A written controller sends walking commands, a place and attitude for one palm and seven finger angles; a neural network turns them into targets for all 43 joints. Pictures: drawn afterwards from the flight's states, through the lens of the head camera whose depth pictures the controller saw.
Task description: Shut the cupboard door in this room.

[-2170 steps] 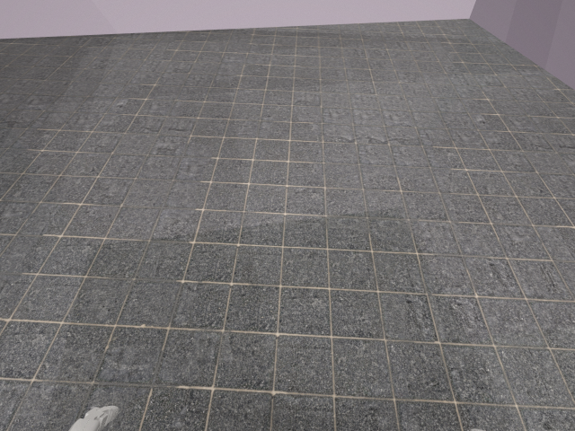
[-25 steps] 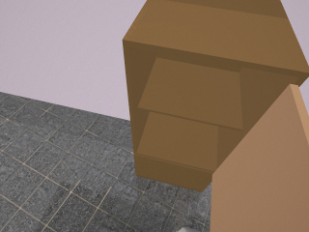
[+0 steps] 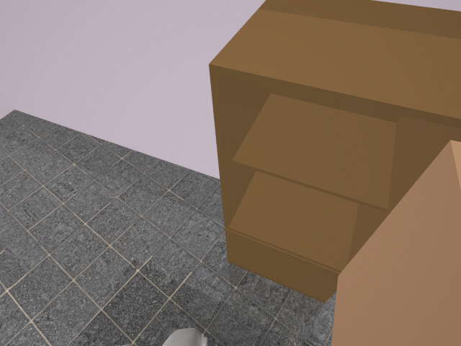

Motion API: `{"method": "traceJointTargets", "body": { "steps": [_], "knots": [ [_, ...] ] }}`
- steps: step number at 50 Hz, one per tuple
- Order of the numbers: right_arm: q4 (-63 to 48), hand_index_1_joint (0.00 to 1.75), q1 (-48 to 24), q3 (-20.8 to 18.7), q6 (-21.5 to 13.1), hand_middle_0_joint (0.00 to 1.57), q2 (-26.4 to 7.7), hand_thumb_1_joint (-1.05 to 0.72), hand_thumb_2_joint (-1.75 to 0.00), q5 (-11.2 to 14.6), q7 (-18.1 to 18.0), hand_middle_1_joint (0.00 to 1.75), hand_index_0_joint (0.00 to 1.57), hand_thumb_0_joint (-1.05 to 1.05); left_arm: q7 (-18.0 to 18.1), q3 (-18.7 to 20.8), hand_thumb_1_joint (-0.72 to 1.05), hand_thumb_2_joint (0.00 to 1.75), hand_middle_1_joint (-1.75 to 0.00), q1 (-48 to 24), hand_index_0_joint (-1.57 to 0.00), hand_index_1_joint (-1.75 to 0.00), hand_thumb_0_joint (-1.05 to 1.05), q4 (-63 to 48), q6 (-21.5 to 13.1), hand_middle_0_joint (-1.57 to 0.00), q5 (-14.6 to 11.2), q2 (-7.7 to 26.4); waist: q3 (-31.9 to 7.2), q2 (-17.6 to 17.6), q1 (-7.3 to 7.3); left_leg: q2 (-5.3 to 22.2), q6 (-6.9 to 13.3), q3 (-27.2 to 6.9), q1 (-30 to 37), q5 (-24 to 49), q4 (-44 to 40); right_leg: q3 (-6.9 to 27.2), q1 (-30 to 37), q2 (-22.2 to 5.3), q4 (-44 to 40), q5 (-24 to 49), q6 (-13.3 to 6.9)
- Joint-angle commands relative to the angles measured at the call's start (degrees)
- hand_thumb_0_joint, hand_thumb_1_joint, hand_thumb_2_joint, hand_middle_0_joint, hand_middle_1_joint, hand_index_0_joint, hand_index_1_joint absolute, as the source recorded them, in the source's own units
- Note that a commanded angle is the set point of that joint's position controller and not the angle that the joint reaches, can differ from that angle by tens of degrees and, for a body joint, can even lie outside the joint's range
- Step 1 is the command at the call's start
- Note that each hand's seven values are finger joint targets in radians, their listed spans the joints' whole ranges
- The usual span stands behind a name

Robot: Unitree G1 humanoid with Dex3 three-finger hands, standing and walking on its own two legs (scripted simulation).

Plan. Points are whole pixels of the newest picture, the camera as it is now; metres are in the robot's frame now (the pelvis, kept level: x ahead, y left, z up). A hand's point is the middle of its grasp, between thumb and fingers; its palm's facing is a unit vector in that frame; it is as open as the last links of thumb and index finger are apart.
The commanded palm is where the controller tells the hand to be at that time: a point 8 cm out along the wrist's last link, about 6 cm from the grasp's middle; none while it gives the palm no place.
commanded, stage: turn or walk to find it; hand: left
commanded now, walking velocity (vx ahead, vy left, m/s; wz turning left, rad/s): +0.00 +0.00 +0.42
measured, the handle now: out of the picture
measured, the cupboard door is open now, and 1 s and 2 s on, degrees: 95 81 57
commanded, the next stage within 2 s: none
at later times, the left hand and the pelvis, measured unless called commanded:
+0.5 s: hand out of the picture -0.01 +0.29 -0.17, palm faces +0.23 -0.95 -0.23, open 7.4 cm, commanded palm none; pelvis -0.03 +0.08 +0.00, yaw +11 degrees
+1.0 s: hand out of the picture -0.03 +0.26 -0.16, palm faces +0.38 -0.89 -0.23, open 7.4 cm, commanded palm none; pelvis -0.05 +0.06 +0.00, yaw +24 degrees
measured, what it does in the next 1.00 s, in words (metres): steps on the spot, turning left: left foot, then right foot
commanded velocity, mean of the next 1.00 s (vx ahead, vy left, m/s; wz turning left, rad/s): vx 0.00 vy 0.00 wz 0.42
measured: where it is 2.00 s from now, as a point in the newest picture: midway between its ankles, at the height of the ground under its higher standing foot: outside the picture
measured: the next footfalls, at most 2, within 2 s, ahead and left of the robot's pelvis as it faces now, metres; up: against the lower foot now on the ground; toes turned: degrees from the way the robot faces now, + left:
left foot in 0.22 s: +0.01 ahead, +0.15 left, +0.00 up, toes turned +9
right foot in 0.78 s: +0.01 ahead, -0.05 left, +0.00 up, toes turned +16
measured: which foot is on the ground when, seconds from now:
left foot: up 0.00-0.20, down 0.22-0.78, up 0.80-1.00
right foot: down 0.00-0.22, up 0.24-0.76, down 0.78-1.00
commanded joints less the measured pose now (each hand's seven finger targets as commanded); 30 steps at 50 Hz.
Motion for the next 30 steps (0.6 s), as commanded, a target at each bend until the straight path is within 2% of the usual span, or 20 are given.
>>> {"method": "traceJointTargets", "body": {
  "steps": [1, 5, 7, 9, 10, 11, 12, 13, 14, 15, 16, 18, 19, 22, 24, 25, 28, 30],
  "knots": [
    [-4.8, 0.3, -4.3, 0.1, -0.5, 0.2, -1.8, -0.9, -0.9, 0.5, 0.3, 0.3, 0.2, 0.0, 0.8, 2.7, 0.9, 0.9, -0.3, 1.8, -0.2, -0.3, 0.0, -3.6, -1.2, -0.2, 0.6, 10.9, -0.5, -8.4, 4.83, 1.8, -0.2, 1.0, -2.1, -3.4, -6.6, 9.7, 1.3, -17.5, -10.1, 12.2, -6.9],
    [-5.4, 0.3, -6.2, 1.0, -1.4, 0.2, -0.8, -0.9, -0.9, 0.9, 0.4, 0.3, 0.2, 0.0, 0.5, 3.3, 0.9, 0.9, -0.3, 3.6, -0.2, -0.3, 0.0, -3.0, -0.5, -0.2, 0.9, 12.7, -3.1, -11.6, 6.67, 1.0, 0.6, 3.8, 3.1, -6.0, -18.1, 7.9, 3.8, -18.0, -6.4, 16.6, -6.7],
    [-5.0, 0.3, -5.4, 1.2, -1.8, 0.2, -0.8, -0.9, -0.9, 0.9, 0.4, 0.3, 0.2, 0.0, 0.4, 3.5, 0.9, 0.9, -0.3, 3.4, -0.2, -0.3, 0.0, -2.7, -0.2, -0.2, 0.9, 13.5, -3.8, -11.9, 6.17, 0.5, 1.0, 5.0, 7.4, -4.4, -23.5, 6.8, 1.8, -18.3, -4.4, 16.3, -5.5],
    [-4.1, 0.3, -2.0, 1.5, -2.3, 0.2, -1.2, -0.9, -0.9, 0.8, 0.3, 0.3, 0.2, 0.0, 0.3, 3.5, 0.9, 0.9, -0.3, 2.5, -0.2, -0.3, 0.0, -2.6, 0.1, -0.2, 0.5, 13.6, -5.4, -11.0, 4.17, 0.1, 1.5, 5.9, 15.1, 3.7, -33.4, 4.2, -1.6, -17.0, 0.3, 12.3, -2.2],
    [-3.7, 0.3, 0.2, 1.3, -2.6, 0.2, -2.1, -0.9, -0.9, 0.7, 0.3, 0.3, 0.2, 0.0, 0.1, 3.2, 0.9, 0.9, -0.3, 2.1, -0.2, -0.3, 0.0, -2.6, 0.5, -0.2, 0.1, 12.3, -6.3, -5.8, 2.79, 1.8, 2.3, 3.1, 20.4, 8.8, -39.8, 2.3, -5.8, -15.2, 6.6, 6.6, 0.0],
    [-3.9, 0.3, 2.2, 0.3, -3.0, 0.2, -6.7, -0.9, -0.9, 0.2, 0.1, 0.3, 0.2, 0.0, -0.2, 2.7, 0.9, 0.9, -0.3, 3.6, -0.2, -0.3, 0.0, -3.7, 0.9, -0.2, -0.1, 9.1, -7.2, 9.7, 2.11, 12.5, 7.0, -13.0, 24.1, 16.1, -45.4, -1.8, -15.2, -7.4, 18.6, -7.2, 3.8],
    [-3.9, 0.3, 4.2, -0.7, -2.9, 0.2, -10.8, -0.9, -0.9, 0.2, -0.4, 0.3, 0.2, 0.0, -0.2, 1.6, 0.9, 0.9, -0.3, 0.4, -0.2, -0.3, 0.0, -5.3, 1.1, -0.2, 0.1, 6.6, -6.6, 17.8, 0.65, 21.5, 12.0, -25.0, 22.5, 26.3, -49.8, 0.9, -21.7, -2.1, 29.2, -22.1, 5.3],
    [-3.7, 0.3, 3.3, -0.4, -2.4, 0.2, -10.6, -0.9, -0.9, 0.1, -0.6, 0.3, 0.2, 0.0, -0.1, 1.8, 0.9, 0.9, -0.3, -1.0, -0.2, -0.3, 0.0, -5.1, 1.3, -0.2, 0.3, 7.7, -6.4, 10.8, 0.75, 22.0, 14.5, -21.4, 19.1, 20.6, -49.7, 5.6, -20.3, -4.1, 34.4, -19.8, 3.9],
    [-3.2, 0.3, 1.6, 0.2, -2.8, 0.2, -8.0, -0.9, -0.9, 0.1, -1.2, 0.3, 0.2, 0.0, 0.0, 1.9, 0.9, 0.9, -0.3, -2.9, -0.2, -0.3, 0.0, -4.1, 1.7, -0.2, 0.6, 7.7, -4.2, 13.1, 1.33, 17.3, 12.1, -20.1, 15.9, 17.1, -51.6, 7.6, -21.1, -4.4, 35.4, -15.3, 4.1],
    [-3.3, 0.3, -1.2, 0.6, -2.9, 0.2, -6.4, -0.9, -0.9, 0.2, -1.6, 0.3, 0.2, 0.0, -0.3, 2.1, 0.9, 0.9, -0.3, -2.6, -0.2, -0.3, 0.0, -3.3, 1.7, -0.2, 0.6, 8.5, -3.5, 11.9, 2.64, 15.4, 11.5, -18.0, 16.3, 15.4, -50.7, 8.0, -22.1, -4.4, 37.6, -11.8, 4.4],
    [-3.7, 0.3, -2.5, 1.0, -3.1, 0.2, -5.9, -0.9, -0.9, 0.2, -1.8, 0.3, 0.2, 0.0, -0.6, 2.2, 0.9, 0.9, -0.3, -2.4, -0.2, -0.3, 0.0, -2.6, 1.5, -0.2, 0.4, 8.6, -3.1, 8.3, 2.98, 13.9, 11.3, -15.9, 16.8, 15.6, -50.8, 8.4, -22.8, -4.1, 39.1, -8.3, 4.8],
    [-3.4, 0.3, -2.9, 1.2, -3.6, 0.2, -5.6, -0.9, -0.9, 0.5, -1.9, 0.3, 0.2, 0.0, -0.6, 2.2, 0.9, 0.9, -0.3, -0.7, -0.2, -0.3, 0.0, -1.1, 1.3, -0.2, 0.3, 8.6, -4.4, 2.6, 3.87, 12.2, 10.9, -14.2, 19.8, 18.2, -50.6, 8.2, -23.4, -3.8, 39.6, -4.8, 5.8],
    [-3.6, 0.3, -2.8, 1.2, -3.8, 0.2, -5.9, -0.9, -0.9, 0.5, -1.9, 0.3, 0.2, 0.0, -0.6, 2.1, 0.9, 0.9, -0.3, -0.3, -0.2, -0.3, 0.0, -0.7, 1.2, -0.2, 0.2, 8.5, -5.0, 1.7, 3.86, 12.1, 11.3, -13.6, 20.6, 18.5, -50.4, 8.1, -23.2, -3.8, 38.8, -4.5, 6.1],
    [-3.3, 0.3, -2.1, 1.0, -3.8, 0.2, -6.3, -0.9, -0.9, 0.6, -1.9, 0.3, 0.2, 0.0, -0.4, 1.8, 0.9, 0.9, -0.3, -0.7, -0.2, -0.3, 0.0, -0.8, 1.4, -0.2, 0.2, 8.4, -6.0, 1.8, 3.47, 11.3, 11.5, -14.1, 23.3, 21.2, -49.8, 7.9, -23.0, -3.2, 35.2, -4.8, 6.8],
    [-3.0, 0.3, -1.2, 0.8, -3.6, 0.2, -6.3, -0.9, -0.9, 0.5, -1.9, 0.3, 0.2, 0.0, -0.2, 1.7, 0.9, 0.9, -0.3, -1.7, -0.2, -0.3, 0.0, -1.4, 1.4, -0.2, 0.1, 8.3, -6.5, 2.9, 2.79, 11.6, 12.2, -16.2, 24.4, 21.1, -49.6, 8.0, -22.9, -3.0, 32.3, -6.2, 7.0],
    [-3.1, 0.3, -1.3, 0.7, -3.6, 0.2, -6.2, -0.9, -0.9, 0.4, -1.9, 0.3, 0.2, 0.0, -0.2, 1.6, 0.9, 0.9, -0.3, -2.6, -0.2, -0.3, 0.0, -1.9, 1.4, -0.2, 0.2, 8.5, -5.4, 4.1, 2.62, 11.8, 12.6, -17.3, 23.4, 21.1, -49.5, 8.0, -22.5, -2.8, 30.8, -7.3, 6.9],
    [-3.6, 0.3, -1.6, 0.3, -3.2, 0.2, -6.7, -0.9, -0.9, 0.2, -1.7, 0.3, 0.2, 0.0, -0.1, 1.3, 0.9, 0.9, -0.3, -3.3, -0.2, -0.3, 0.0, -2.8, 1.6, -0.2, 0.1, 7.9, -6.4, 4.9, 2.26, 11.8, 13.6, -19.4, 22.6, 16.2, -49.5, 8.0, -20.1, -2.0, 25.4, -9.4, 6.5],
    [-3.8, 0.3, -1.8, 0.2, -3.0, 0.2, -6.8, -0.9, -0.9, 0.0, -1.7, 0.3, 0.2, 0.0, -0.1, 1.0, 0.9, 0.9, -0.3, -4.1, -0.2, -0.3, 0.0, -3.5, 1.4, -0.2, 0.1, 7.8, -5.9, 5.9, 2.23, 11.5, 13.8, -20.7, 20.5, 16.9, -48.8, 7.9, -17.1, -1.2, 21.0, -10.3, 5.9]
  ]
}}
